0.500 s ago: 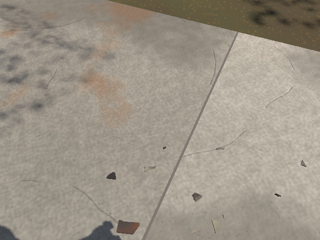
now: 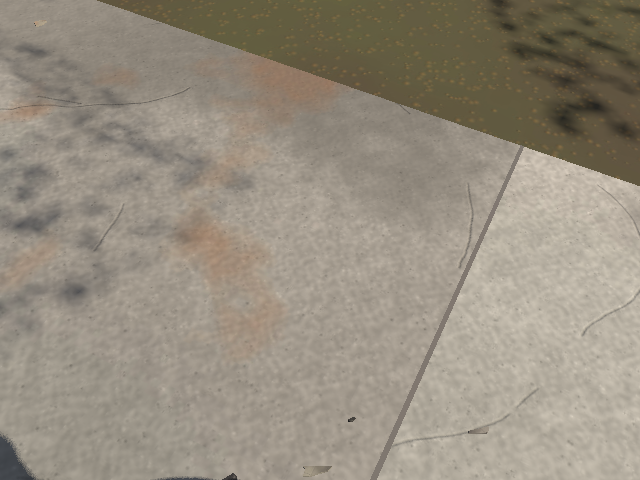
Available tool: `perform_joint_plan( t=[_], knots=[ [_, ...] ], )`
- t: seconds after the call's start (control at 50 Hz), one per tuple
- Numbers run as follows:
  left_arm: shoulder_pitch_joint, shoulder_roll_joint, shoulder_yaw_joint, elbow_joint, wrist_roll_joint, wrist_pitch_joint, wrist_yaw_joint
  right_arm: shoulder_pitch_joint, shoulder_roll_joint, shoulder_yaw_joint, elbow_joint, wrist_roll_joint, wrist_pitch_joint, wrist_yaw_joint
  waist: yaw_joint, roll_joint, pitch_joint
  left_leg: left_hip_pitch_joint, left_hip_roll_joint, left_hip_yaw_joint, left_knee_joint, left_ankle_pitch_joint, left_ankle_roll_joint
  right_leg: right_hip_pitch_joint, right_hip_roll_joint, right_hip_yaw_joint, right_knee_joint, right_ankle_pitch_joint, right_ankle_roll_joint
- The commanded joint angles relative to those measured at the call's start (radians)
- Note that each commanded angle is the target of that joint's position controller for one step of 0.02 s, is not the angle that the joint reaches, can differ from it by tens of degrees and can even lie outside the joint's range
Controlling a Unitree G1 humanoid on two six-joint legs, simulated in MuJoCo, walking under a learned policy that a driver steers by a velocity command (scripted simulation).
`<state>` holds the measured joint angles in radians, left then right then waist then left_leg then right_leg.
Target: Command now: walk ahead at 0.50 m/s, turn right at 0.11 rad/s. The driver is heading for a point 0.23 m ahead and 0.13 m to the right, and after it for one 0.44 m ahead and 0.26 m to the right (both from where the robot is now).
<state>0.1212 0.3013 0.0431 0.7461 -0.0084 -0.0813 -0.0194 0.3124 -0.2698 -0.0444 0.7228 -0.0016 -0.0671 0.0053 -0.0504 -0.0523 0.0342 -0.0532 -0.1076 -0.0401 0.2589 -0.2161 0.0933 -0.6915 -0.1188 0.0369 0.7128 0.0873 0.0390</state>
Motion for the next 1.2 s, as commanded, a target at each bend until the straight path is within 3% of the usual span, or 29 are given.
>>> perform_joint_plan(
  t=[0.02, 0.12, 0.16, 0.18, 0.2, 0.22, 0.24, 0.26, 0.28, 0.3, 0.36, 0.44, 0.54, 0.62, 0.64, 0.66, 0.68, 0.7, 0.72, 0.74, 0.78, 0.82, 0.86, 0.92, 0.96, 0.98, 1.0, 1.04, 1.2],
  knots=[
    [-0.113, 0.054, 0.005, -0.085, -0.014, -0.016, -0.016, 0.029, -0.173, -0.045, -0.017, 0.000, -0.018, -0.005, -0.037, 0.104, 0.032, -0.038, 0.278, -0.065, -0.107, 0.233, 0.113, 0.056, 0.025, -0.020, -0.097, 0.100, -0.025],
    [-0.150, 0.057, 0.004, -0.128, -0.012, -0.021, -0.051, 0.052, -0.184, -0.053, 0.030, 0.004, 0.004, -0.013, -0.034, 0.099, 0.040, 0.178, 0.349, -0.022, -0.003, 0.476, 0.085, -0.022, 0.073, -0.029, -0.168, -0.096, -0.094],
    [-0.059, 0.089, 0.021, -0.117, -0.005, -0.016, -0.052, 0.024, -0.206, -0.058, 0.022, 0.001, 0.016, -0.023, 0.020, 0.136, -0.044, 0.198, 0.333, 0.016, 0.135, 0.848, 0.055, 0.130, 0.138, -0.091, -0.158, -0.189, -0.129],
    [0.058, 0.126, 0.042, -0.091, -0.002, -0.012, -0.047, 0.004, -0.210, -0.057, 0.015, 0.000, 0.025, -0.030, 0.088, 0.133, -0.119, 0.172, 0.303, 0.053, 0.298, 0.993, 0.032, 0.291, 0.182, -0.123, -0.176, -0.184, -0.156],
    [0.203, 0.178, 0.066, -0.067, -0.003, -0.008, -0.036, -0.003, -0.201, -0.050, 0.001, -0.004, 0.026, -0.039, 0.162, 0.103, -0.207, 0.014, 0.272, 0.082, 0.526, 0.895, -0.006, 0.553, 0.139, -0.035, -0.184, -0.114, -0.202],
    [0.308, 0.287, 0.094, -0.068, 0.004, -0.005, -0.026, 0.100, -0.114, -0.019, -0.040, -0.019, 0.003, -0.030, 0.135, -0.112, -0.357, -0.404, 0.119, 0.103, 0.944, 0.375, -0.088, 0.969, -0.124, 0.438, -0.191, -0.171, -0.388],
    [0.330, 0.218, 0.076, -0.056, -0.015, -0.003, -0.025, 0.089, -0.100, -0.005, -0.028, -0.024, -0.027, -0.013, 0.145, -0.166, -0.445, -0.613, 0.006, -0.042, 1.108, -0.324, -0.106, 1.116, -0.214, 0.779, -0.355, -0.265, -0.459],
    [0.296, 0.169, 0.061, -0.063, -0.014, 0.003, -0.017, 0.004, -0.166, -0.021, -0.055, 0.017, -0.052, 0.007, 0.166, -0.099, -0.325, -0.718, 0.079, -0.109, 1.148, -0.281, -0.088, 1.049, -0.186, 0.666, -0.384, -0.374, -0.400],
    [0.240, 0.152, 0.057, -0.079, -0.009, 0.008, -0.012, -0.073, -0.166, -0.016, -0.079, 0.030, -0.067, 0.012, 0.154, -0.012, -0.211, -0.730, 0.125, -0.089, 1.086, -0.207, -0.075, 0.904, -0.150, 0.546, -0.403, -0.363, -0.364],
    [0.184, 0.137, 0.050, -0.090, -0.006, 0.011, -0.010, -0.111, -0.159, -0.017, -0.089, 0.012, -0.073, 0.009, 0.116, 0.061, -0.112, -0.706, 0.157, -0.069, 0.981, -0.162, -0.077, 0.745, -0.113, 0.461, -0.427, -0.274, -0.343],
    [0.118, 0.118, 0.043, -0.120, 0.005, 0.013, 0.000, -0.065, -0.143, -0.023, -0.086, -0.017, -0.048, -0.001, 0.040, 0.012, -0.061, -0.572, 0.193, -0.050, 0.830, -0.110, -0.117, 0.528, -0.047, 0.352, -0.485, -0.067, -0.343],
    [0.139, 0.160, 0.057, -0.105, -0.007, 0.014, 0.021, -0.152, -0.093, -0.003, -0.107, -0.020, -0.032, -0.011, 0.058, -0.004, -0.035, -0.511, 0.168, -0.010, 0.563, 0.087, -0.171, 0.394, 0.022, 0.223, -0.493, -0.007, -0.309],
    [0.236, 0.156, 0.059, -0.057, -0.015, 0.042, 0.038, -0.288, -0.093, -0.003, -0.128, -0.008, -0.050, 0.006, 0.124, -0.040, -0.052, -0.399, 0.092, -0.006, 0.284, 0.337, -0.164, 0.445, 0.040, 0.222, -0.396, 0.014, -0.232],
    [0.212, 0.121, 0.050, -0.053, -0.003, 0.058, 0.050, -0.204, -0.124, -0.026, -0.102, -0.021, -0.065, 0.014, 0.062, -0.062, -0.099, -0.296, 0.093, -0.018, 0.172, 0.338, -0.089, 0.565, 0.023, 0.281, -0.206, 0.112, -0.167],
    [0.206, 0.094, 0.042, -0.064, 0.002, 0.056, 0.048, -0.150, -0.143, -0.032, -0.093, -0.036, -0.071, 0.009, 0.035, -0.042, -0.143, -0.174, 0.136, -0.027, 0.147, 0.478, -0.058, 0.544, 0.072, 0.260, -0.109, 0.112, -0.131],
    [0.264, 0.046, 0.024, -0.082, 0.018, 0.047, 0.044, -0.079, -0.209, -0.043, -0.097, -0.060, -0.074, 0.004, 0.039, 0.107, -0.273, 0.105, 0.324, -0.189, 0.243, 0.838, 0.034, 0.391, 0.142, 0.220, 0.118, -0.160, -0.082],
    [0.414, 0.025, 0.009, -0.051, 0.004, 0.043, 0.039, -0.013, -0.205, -0.048, -0.068, -0.045, -0.050, 0.005, 0.046, 0.332, -0.414, 0.336, 0.527, -0.456, 0.253, 0.939, 0.215, 0.186, 0.239, 0.142, 0.408, -0.770, -0.017],
    [0.424, 0.105, 0.022, -0.033, -0.006, 0.050, 0.036, 0.009, -0.162, -0.040, -0.059, -0.007, -0.032, 0.013, 0.035, 0.257, -0.429, 0.301, 0.529, -0.552, 0.209, 0.657, 0.218, 0.129, 0.188, 0.171, 0.507, -0.796, -0.002],
    [0.316, 0.139, 0.035, -0.044, -0.013, 0.068, 0.040, -0.042, -0.128, -0.029, -0.067, -0.001, -0.021, 0.012, 0.015, 0.171, -0.308, 0.191, 0.475, -0.472, 0.172, 0.479, 0.175, 0.090, 0.160, 0.153, 0.549, -0.727, 0.016],
    [0.241, 0.133, 0.035, -0.056, -0.009, 0.086, 0.047, -0.112, -0.090, -0.011, -0.072, -0.010, -0.011, 0.013, 0.023, 0.123, -0.223, 0.066, 0.424, -0.387, 0.137, 0.393, 0.141, 0.096, 0.132, 0.126, 0.512, -0.678, 0.026],
    [0.209, 0.090, 0.029, -0.070, 0.002, 0.116, 0.054, -0.218, -0.072, 0.002, -0.067, -0.023, 0.002, 0.015, 0.077, 0.169, -0.120, -0.159, 0.343, -0.267, 0.070, 0.309, 0.103, 0.213, 0.076, 0.090, 0.322, -0.621, 0.035],
    [0.241, 0.044, 0.017, -0.050, 0.009, 0.119, 0.057, -0.246, -0.093, -0.007, -0.054, -0.029, 0.010, 0.013, 0.093, 0.214, -0.113, -0.253, 0.282, -0.160, 0.055, 0.386, 0.101, 0.353, 0.094, 0.023, 0.148, -0.581, 0.042],
    [0.241, 0.031, 0.012, -0.039, 0.013, 0.113, 0.055, -0.225, -0.101, -0.011, -0.034, -0.021, 0.015, 0.008, 0.083, 0.209, -0.165, -0.223, 0.293, -0.146, 0.071, 0.425, 0.119, 0.432, 0.094, 0.012, 0.019, -0.472, 0.037],
    [0.232, 0.031, 0.013, -0.023, 0.021, 0.117, 0.048, -0.239, -0.092, -0.003, -0.016, -0.004, 0.027, 0.005, 0.101, 0.174, -0.164, -0.270, 0.273, -0.128, 0.078, 0.146, 0.085, 0.576, 0.107, -0.013, -0.201, -0.247, 0.003],
    [0.165, 0.076, 0.016, -0.062, 0.045, 0.119, 0.052, -0.197, -0.054, 0.014, 0.011, -0.016, 0.025, 0.011, 0.076, 0.104, -0.104, -0.346, 0.211, -0.106, 0.090, -0.166, -0.018, 0.607, 0.018, 0.093, -0.283, -0.191, -0.048],
    [0.130, 0.139, 0.032, -0.059, 0.034, 0.121, 0.054, -0.157, -0.062, 0.009, 0.014, -0.021, 0.026, 0.013, 0.020, -0.012, -0.048, -0.326, 0.140, -0.041, 0.099, -0.212, -0.059, 0.491, 0.011, 0.103, -0.274, -0.350, -0.088],
    [0.122, 0.096, 0.027, -0.054, 0.030, 0.115, 0.050, -0.187, -0.071, 0.008, 0.020, -0.024, 0.029, 0.009, 0.046, -0.024, -0.022, -0.259, 0.125, -0.016, 0.132, -0.165, -0.081, 0.400, 0.038, 0.088, -0.295, -0.495, -0.094],
    [0.113, 0.053, 0.015, -0.047, 0.037, 0.097, 0.049, -0.191, -0.065, 0.007, 0.032, -0.014, 0.032, 0.000, 0.045, -0.026, -0.007, -0.223, 0.134, -0.018, 0.165, -0.079, -0.070, 0.376, 0.053, 0.076, -0.300, -0.436, -0.063],
    [0.140, 0.049, 0.014, -0.026, 0.020, 0.074, 0.053, -0.173, -0.064, 0.002, 0.099, -0.004, 0.038, -0.006, 0.052, 0.029, -0.071, -0.154, 0.137, -0.010, 0.225, 0.190, -0.063, 0.460, 0.066, 0.055, -0.232, -0.149, -0.047]
  ],
)
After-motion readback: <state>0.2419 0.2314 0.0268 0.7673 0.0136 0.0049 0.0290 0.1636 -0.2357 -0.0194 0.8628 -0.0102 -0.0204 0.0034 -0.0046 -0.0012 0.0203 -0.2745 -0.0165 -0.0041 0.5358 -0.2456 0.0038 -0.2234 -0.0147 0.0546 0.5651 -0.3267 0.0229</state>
